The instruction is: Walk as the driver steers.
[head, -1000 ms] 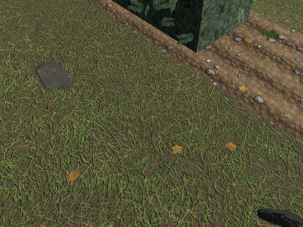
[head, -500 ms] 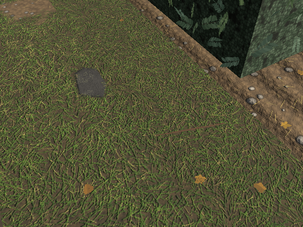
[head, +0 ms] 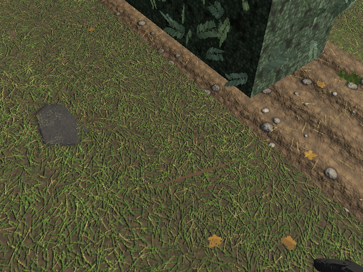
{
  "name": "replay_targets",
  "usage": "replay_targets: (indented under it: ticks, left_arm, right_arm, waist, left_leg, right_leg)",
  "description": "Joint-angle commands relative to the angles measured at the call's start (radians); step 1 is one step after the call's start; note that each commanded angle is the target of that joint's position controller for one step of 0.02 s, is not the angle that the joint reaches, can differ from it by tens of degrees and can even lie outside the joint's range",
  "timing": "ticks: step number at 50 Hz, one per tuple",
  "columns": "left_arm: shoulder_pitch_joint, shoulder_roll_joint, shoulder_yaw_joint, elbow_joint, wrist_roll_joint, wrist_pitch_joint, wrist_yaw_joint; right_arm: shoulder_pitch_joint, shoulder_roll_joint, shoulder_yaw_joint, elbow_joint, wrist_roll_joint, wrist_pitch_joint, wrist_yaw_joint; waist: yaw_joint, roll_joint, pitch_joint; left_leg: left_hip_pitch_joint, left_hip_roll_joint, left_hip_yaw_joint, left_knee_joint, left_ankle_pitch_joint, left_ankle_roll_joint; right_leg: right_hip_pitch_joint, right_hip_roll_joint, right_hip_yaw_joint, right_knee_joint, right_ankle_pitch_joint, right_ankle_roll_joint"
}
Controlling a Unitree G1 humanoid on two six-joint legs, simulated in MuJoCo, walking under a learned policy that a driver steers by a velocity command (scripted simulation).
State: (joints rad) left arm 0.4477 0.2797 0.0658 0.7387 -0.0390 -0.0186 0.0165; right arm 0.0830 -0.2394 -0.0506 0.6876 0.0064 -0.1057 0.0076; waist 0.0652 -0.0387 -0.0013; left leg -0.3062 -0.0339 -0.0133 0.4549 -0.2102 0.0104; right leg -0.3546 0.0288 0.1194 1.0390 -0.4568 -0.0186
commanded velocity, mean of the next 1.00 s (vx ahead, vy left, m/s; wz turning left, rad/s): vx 0.49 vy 0.00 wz -0.58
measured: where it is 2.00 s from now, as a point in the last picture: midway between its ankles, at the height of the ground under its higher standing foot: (285, 236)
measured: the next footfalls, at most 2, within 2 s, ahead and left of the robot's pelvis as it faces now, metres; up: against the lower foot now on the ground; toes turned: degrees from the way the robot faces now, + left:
right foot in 0.28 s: +0.22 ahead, -0.13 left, +0.00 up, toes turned -10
left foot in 0.66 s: +0.47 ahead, +0.05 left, +0.00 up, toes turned -26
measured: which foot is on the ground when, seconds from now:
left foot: down 0.00-0.28, up 0.30-0.64, down 0.66-1.00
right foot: up 0.00-0.26, down 0.28-0.66, up 0.68-1.00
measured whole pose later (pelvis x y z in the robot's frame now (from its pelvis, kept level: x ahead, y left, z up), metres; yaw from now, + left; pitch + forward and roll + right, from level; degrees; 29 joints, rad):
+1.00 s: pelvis +0.47 -0.12 -0.05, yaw -35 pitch +2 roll +2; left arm 0.06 0.31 0.08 0.57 -0.02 0.01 -0.07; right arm 0.49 -0.27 -0.06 0.84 0.00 -0.09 -0.02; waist -0.10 -0.04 0.01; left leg -0.20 0.07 0.14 0.84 -0.66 -0.05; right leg -0.68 -0.01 0.13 0.74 0.34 -0.07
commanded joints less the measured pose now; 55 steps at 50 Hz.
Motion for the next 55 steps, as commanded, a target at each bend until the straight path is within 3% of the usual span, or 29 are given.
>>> replay_targets:
  ticks: [1,6,8,10,12,13,14,15,16,17,18,19,22,25,26,28,31,33,34,35,36,37,38,40,42,44,51,53,55]
  left_arm:
    - [-0.11,0.108,0.032,-0.129,0.009,-0.017,-0.006]
    - [-0.2,0.046,0.01,-0.185,0.025,-0.008,-0.027]
    - [-0.203,0.027,0.006,-0.189,0.041,-0.016,-0.043]
    - [-0.111,0.078,0.036,-0.152,0.039,-0.016,-0.054]
    - [-0.038,0.131,0.06,-0.146,0.032,0.005,-0.051]
    - [0.082,0.158,0.077,-0.119,0.031,0.014,-0.044]
    - [0.201,0.179,0.089,-0.102,0.017,0.02,-0.035]
    - [0.142,0.247,0.09,-0.105,0.009,0.016,-0.028]
    - [-0.003,0.208,0.032,-0.204,0.011,-0.014,-0.039]
    - [0.009,0.182,0.028,-0.227,0.019,-0.03,-0.058]
    - [-0.032,0.213,0.04,-0.198,0.026,-0.046,-0.07]
    - [-0.106,0.199,0.034,-0.204,0.019,-0.056,-0.071]
    - [-0.2,0.188,0.022,-0.209,0.016,-0.058,-0.047]
    - [-0.145,0.2,0.025,-0.16,0.015,-0.032,-0.004]
    - [-0.139,0.192,0.026,-0.152,0.007,-0.021,0.0]
    - [-0.168,0.175,0.022,-0.166,0.024,-0.017,-0.001]
    - [-0.181,0.136,0.01,-0.169,0.016,-0.003,-0.024]
    - [-0.285,0.114,0.005,-0.206,0.019,-0.011,-0.027]
    - [-0.296,0.072,-0.003,-0.228,0.016,-0.023,-0.018]
    - [-0.083,0.006,-0.02,-0.221,-0.009,-0.029,-0.014]
    - [-0.086,0.052,-0.01,-0.201,-0.022,-0.033,-0.013]
    - [-0.212,0.086,0.0,-0.214,-0.039,-0.022,-0.008]
    - [-0.292,0.105,0.004,-0.227,-0.026,-0.008,0.002]
    - [-0.347,0.133,0.022,-0.226,-0.02,0.01,-0.019]
    - [-0.327,0.088,0.018,-0.23,0.02,0.01,-0.047]
    - [-0.34,0.063,0.015,-0.22,0.034,0.009,-0.062]
    - [-0.583,0.019,0.0,-0.264,-0.006,0.003,-0.109]
    - [-0.58,0.02,0.001,-0.246,-0.016,-0.006,-0.118]
    - [-0.442,0.033,0.015,-0.183,0.012,-0.019,-0.113]
  right_arm:
    - [0.148,-0.092,-0.03,0.01,-0.01,0.014,-0.007]
    - [0.084,-0.149,-0.041,0.049,-0.008,0.002,-0.009]
    - [0.08,-0.18,-0.049,0.064,-0.013,0.007,-0.019]
    - [0.053,-0.199,-0.05,0.045,-0.028,-0.003,-0.02]
    - [-0.002,-0.211,-0.056,0.018,0.019,-0.007,-0.012]
    - [-0.032,-0.23,-0.059,0.005,0.034,-0.012,-0.008]
    - [-0.042,-0.223,-0.057,0.011,0.05,-0.022,0.002]
    - [0.093,-0.114,-0.029,-0.001,0.015,-0.035,0.015]
    - [0.27,-0.084,-0.001,0.004,-0.002,-0.06,0.031]
    - [0.182,-0.187,-0.021,-0.034,0.035,-0.062,0.03]
    - [0.062,-0.198,-0.024,-0.08,0.05,-0.048,0.013]
    - [0.039,-0.202,-0.024,-0.091,0.03,-0.025,-0.005]
    - [0.089,-0.2,-0.023,-0.079,-0.001,0.028,-0.018]
    - [-0.04,-0.102,0.021,-0.118,-0.047,0.016,0.01]
    - [-0.02,-0.085,0.026,-0.103,-0.041,0.016,0.023]
    - [0.063,-0.149,-0.001,-0.054,-0.033,-0.004,0.048]
    - [0.06,-0.136,-0.008,-0.081,-0.028,-0.012,0.047]
    - [0.31,-0.166,-0.041,-0.023,-0.022,-0.029,0.042]
    - [0.477,-0.215,-0.06,0.017,-0.024,-0.037,0.04]
    - [0.384,-0.259,-0.062,-0.004,-0.009,-0.03,0.044]
    - [0.313,-0.227,-0.057,-0.014,0.021,-0.026,0.042]
    - [0.308,-0.213,-0.062,0.006,0.011,-0.024,0.033]
    - [0.286,-0.183,-0.051,0.0,-0.003,-0.026,0.036]
    - [0.222,-0.166,-0.044,-0.003,-0.002,-0.043,0.019]
    - [0.197,-0.17,-0.042,0.028,-0.001,-0.038,-0.015]
    - [0.227,-0.149,-0.031,0.054,-0.011,-0.02,-0.04]
    - [0.449,-0.127,-0.03,0.093,-0.006,0.014,-0.034]
    - [0.455,-0.138,-0.035,0.089,-0.002,0.034,-0.04]
    - [0.424,-0.146,-0.041,0.087,0.015,0.049,-0.044]
  waist:
    - [-0.109,0.164,0.023]
    - [-0.064,0.142,0.08]
    - [-0.064,0.158,0.016]
    - [-0.018,0.133,-0.072]
    - [0.048,0.118,-0.08]
    - [0.129,0.117,-0.105]
    - [0.231,0.07,-0.1]
    - [0.129,-0.335,-0.046]
    - [-0.016,-0.384,-0.139]
    - [0.022,-0.215,-0.177]
    - [-0.01,-0.023,-0.032]
    - [-0.054,0.046,0.009]
    - [-0.111,0.035,0.051]
    - [-0.064,0.033,-0.005]
    - [-0.062,0.018,-0.04]
    - [-0.073,-0.003,-0.125]
    - [-0.102,-0.048,-0.093]
    - [-0.261,-0.068,-0.117]
    - [-0.323,0.065,-0.162]
    - [-0.142,0.348,-0.175]
    - [-0.093,0.246,-0.031]
    - [-0.117,0.165,0.024]
    - [-0.13,0.028,0.071]
    - [-0.094,0.051,0.135]
    - [-0.055,0.135,0.093]
    - [-0.062,0.114,0.044]
    - [-0.221,0.111,0.094]
    - [-0.23,0.106,0.127]
    - [-0.164,0.078,0.093]
  left_leg:
    - [0.324,0.31,-0.296,-0.216,0.025,0.184]
    - [0.135,0.257,-0.052,-0.266,0.311,0.166]
    - [0.063,0.212,0.052,-0.207,0.423,0.152]
    - [0.019,0.264,0.076,-0.081,0.52,0.155]
    - [0.009,0.251,0.123,0.095,0.751,0.113]
    - [-0.058,0.236,0.133,0.278,0.828,0.092]
    - [-0.159,0.168,0.147,0.593,0.662,0.062]
    - [-0.452,0.016,0.179,1.084,-0.282,0.007]
    - [-0.536,0.042,-0.061,1.196,-0.474,0.045]
    - [-0.567,0.022,-0.106,1.19,-0.381,0.041]
    - [-0.599,0.045,-0.096,1.049,-0.279,0.041]
    - [-0.571,0.086,-0.108,0.955,-0.228,0.028]
    - [-0.423,0.131,-0.126,0.721,-0.154,-0.006]
    - [-0.287,0.092,-0.056,0.439,0.095,-0.002]
    - [-0.235,0.069,-0.033,0.389,0.161,-0.004]
    - [-0.14,0.041,-0.013,0.477,0.351,0.02]
    - [-0.005,0.0,0.048,0.422,0.156,0.036]
    - [0.274,-0.013,0.04,0.263,0.137,0.047]
    - [0.445,0.115,-0.142,0.178,0.205,0.125]
    - [0.457,0.363,-0.594,0.017,0.153,0.281]
    - [0.361,0.429,-0.665,-0.035,0.179,0.306]
    - [0.298,0.468,-0.704,-0.042,-0.09,0.327]
    - [0.164,0.444,-0.643,-0.08,-0.184,0.303]
    - [0.009,0.406,-0.511,-0.045,-0.302,0.233]
    - [-0.106,0.294,-0.277,-0.035,-0.27,0.173]
    - [-0.156,0.248,-0.122,0.022,-0.184,0.143]
    - [0.167,0.319,-0.049,0.217,-0.191,0.07]
    - [0.226,0.342,-0.039,0.276,-0.124,0.052]
    - [0.132,0.299,0.052,0.442,0.044,0.02]
  right_leg:
    - [-0.435,-0.114,0.004,0.136,0.105,0.007]
    - [-0.313,-0.123,-0.063,-0.143,0.274,0.013]
    - [-0.125,-0.074,-0.139,-0.206,0.44,0.009]
    - [0.032,-0.056,-0.149,-0.017,0.58,-0.005]
    - [0.126,-0.008,-0.192,-0.055,0.413,-0.059]
    - [0.304,0.027,-0.218,-0.121,0.394,-0.095]
    - [0.463,0.05,-0.23,-0.331,0.369,-0.139]
    - [0.59,-0.114,0.073,-0.418,0.605,-0.251]
    - [0.533,-0.272,0.443,-0.461,0.777,-0.372]
    - [0.487,-0.349,0.608,-0.641,0.583,-0.438]
    - [0.312,-0.336,0.635,-0.716,0.392,-0.403]
    - [0.226,-0.332,0.604,-0.702,0.365,-0.371]
    - [0.018,-0.241,0.44,-0.701,0.347,-0.326]
    - [-0.008,-0.143,0.255,-0.658,0.515,-0.262]
    - [0.0,-0.115,0.206,-0.62,0.525,-0.248]
    - [0.021,-0.109,0.209,-0.543,0.516,-0.23]
    - [-0.027,-0.092,0.23,-0.468,0.538,-0.194]
    - [-0.104,-0.026,0.197,-0.181,0.712,-0.123]
    - [-0.231,0.061,0.174,0.147,0.434,-0.066]
    - [-0.414,0.127,0.162,0.333,-0.143,-0.037]
    - [-0.535,0.055,0.138,0.346,-0.139,-0.031]
    - [-0.642,-0.013,0.139,0.316,-0.065,-0.057]
    - [-0.593,-0.057,0.114,0.26,-0.011,-0.068]
    - [-0.555,-0.121,0.16,0.129,0.143,-0.063]
    - [-0.41,-0.087,0.09,-0.021,0.486,-0.038]
    - [-0.284,-0.039,0.026,-0.127,0.754,-0.041]
    - [-0.413,-0.05,-0.006,-0.419,0.829,-0.054]
    - [-0.429,-0.084,-0.001,-0.505,0.791,-0.052]
    - [-0.153,-0.078,-0.064,-0.628,0.818,-0.07]
Keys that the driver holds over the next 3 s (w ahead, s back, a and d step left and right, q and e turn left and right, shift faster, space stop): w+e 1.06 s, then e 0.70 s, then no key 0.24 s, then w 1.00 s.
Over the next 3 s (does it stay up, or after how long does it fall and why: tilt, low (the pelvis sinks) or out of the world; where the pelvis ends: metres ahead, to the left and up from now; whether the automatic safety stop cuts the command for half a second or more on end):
stays up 0.83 -0.71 -0.18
